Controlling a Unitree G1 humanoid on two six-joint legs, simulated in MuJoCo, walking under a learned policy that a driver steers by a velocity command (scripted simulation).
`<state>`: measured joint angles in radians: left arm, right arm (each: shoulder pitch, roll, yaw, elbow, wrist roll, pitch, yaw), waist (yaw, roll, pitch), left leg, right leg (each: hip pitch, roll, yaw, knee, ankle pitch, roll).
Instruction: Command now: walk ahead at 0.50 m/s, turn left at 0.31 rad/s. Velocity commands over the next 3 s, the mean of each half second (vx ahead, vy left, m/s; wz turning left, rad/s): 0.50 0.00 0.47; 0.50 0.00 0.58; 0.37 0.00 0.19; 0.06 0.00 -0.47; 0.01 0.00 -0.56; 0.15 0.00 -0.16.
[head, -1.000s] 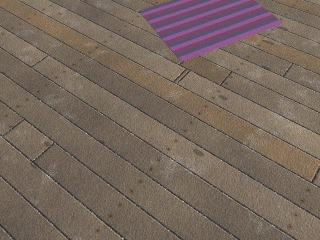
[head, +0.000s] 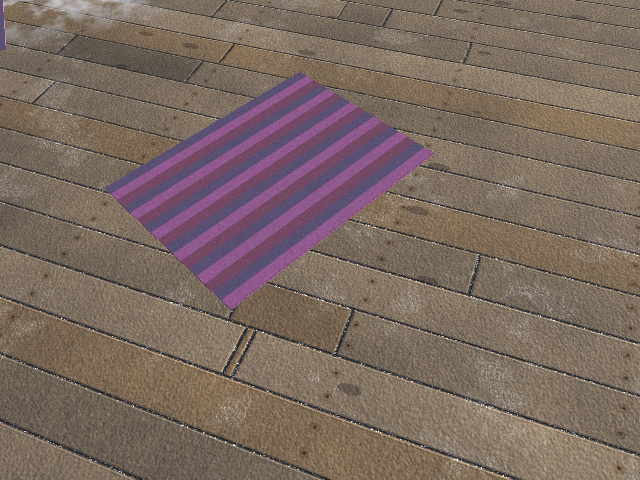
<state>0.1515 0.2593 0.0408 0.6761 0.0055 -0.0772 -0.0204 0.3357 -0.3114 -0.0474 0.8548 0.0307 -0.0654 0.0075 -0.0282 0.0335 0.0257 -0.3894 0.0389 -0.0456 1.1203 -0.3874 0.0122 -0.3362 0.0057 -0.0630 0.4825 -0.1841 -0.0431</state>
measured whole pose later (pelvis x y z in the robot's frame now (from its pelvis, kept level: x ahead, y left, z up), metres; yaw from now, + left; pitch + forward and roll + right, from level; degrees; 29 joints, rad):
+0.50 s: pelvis +0.26 +0.07 -0.02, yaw +17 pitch +1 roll +0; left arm 0.28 0.29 0.06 0.82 -0.02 -0.08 0.00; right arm 0.13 -0.30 -0.07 0.68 0.02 -0.04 0.04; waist 0.02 0.00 0.07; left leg -0.45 -0.07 0.04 0.61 -0.18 0.09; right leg -0.25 -0.04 -0.03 1.18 -0.45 0.02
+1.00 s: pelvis +0.54 +0.11 +0.00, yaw +34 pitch +1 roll -1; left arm 0.15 0.27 0.05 0.71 0.01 -0.10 -0.01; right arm 0.34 -0.31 -0.07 0.71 0.03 -0.02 -0.01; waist -0.02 0.04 0.01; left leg -0.39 -0.03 -0.10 1.17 -0.41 0.02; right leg -0.35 0.02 -0.02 0.51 -0.20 -0.02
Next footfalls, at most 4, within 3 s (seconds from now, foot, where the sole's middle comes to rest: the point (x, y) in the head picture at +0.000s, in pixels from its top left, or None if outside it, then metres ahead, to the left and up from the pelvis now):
0.42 left None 0.36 0.17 -0.77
0.88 right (310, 384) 0.69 0.07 -0.77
1.36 left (144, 377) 0.72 0.44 -0.77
1.80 right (244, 325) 0.85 0.22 -0.77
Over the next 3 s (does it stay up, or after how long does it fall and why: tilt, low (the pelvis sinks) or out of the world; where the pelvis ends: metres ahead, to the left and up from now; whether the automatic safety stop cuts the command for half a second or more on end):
stays up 0.82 0.30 0.01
